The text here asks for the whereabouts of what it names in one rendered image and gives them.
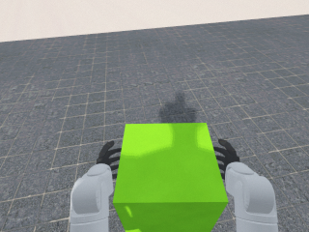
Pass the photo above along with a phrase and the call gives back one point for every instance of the robot right hand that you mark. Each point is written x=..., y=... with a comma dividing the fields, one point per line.
x=229, y=153

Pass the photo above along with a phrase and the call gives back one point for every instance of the right robot forearm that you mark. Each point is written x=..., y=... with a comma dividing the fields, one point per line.
x=254, y=199

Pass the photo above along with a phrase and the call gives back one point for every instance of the left robot forearm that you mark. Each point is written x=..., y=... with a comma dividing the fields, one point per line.
x=89, y=200

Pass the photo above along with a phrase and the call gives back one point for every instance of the robot left hand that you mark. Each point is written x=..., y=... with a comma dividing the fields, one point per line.
x=104, y=154

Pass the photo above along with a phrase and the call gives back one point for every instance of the carton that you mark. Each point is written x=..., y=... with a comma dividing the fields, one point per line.
x=168, y=179

